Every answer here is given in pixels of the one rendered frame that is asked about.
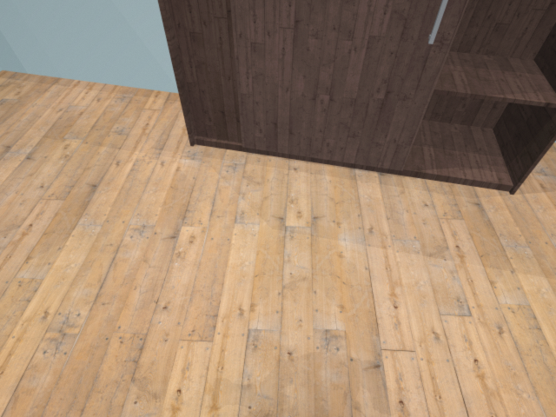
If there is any handle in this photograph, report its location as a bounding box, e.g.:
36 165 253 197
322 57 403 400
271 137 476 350
428 0 448 44

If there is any wardrobe door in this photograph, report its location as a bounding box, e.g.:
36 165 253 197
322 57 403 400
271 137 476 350
167 0 242 142
230 0 469 171

